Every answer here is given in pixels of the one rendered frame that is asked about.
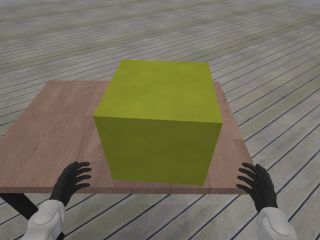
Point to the robot left hand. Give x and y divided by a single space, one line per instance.
66 183

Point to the carton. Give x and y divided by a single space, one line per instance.
159 121

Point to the robot right hand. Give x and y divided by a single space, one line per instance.
262 191

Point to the robot left forearm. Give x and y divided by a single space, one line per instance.
46 223

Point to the robot right forearm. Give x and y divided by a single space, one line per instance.
273 224

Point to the table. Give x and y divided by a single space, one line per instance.
58 128

